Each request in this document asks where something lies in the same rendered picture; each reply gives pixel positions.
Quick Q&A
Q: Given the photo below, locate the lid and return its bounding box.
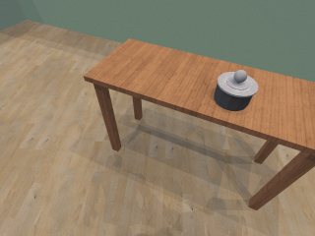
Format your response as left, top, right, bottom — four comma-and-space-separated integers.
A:
217, 72, 259, 98

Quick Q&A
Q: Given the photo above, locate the table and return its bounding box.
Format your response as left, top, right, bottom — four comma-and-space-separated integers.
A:
83, 38, 315, 210

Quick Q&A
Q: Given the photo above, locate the knob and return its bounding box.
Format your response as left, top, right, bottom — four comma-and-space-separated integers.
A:
233, 70, 248, 83

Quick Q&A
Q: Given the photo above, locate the pot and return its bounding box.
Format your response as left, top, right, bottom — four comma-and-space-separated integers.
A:
214, 84, 252, 111

